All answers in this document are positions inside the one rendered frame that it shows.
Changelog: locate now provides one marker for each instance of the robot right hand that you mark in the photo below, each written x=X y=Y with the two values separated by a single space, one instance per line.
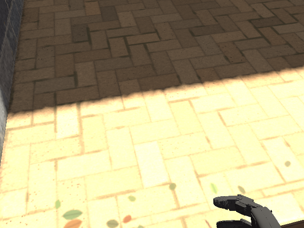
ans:
x=261 y=217

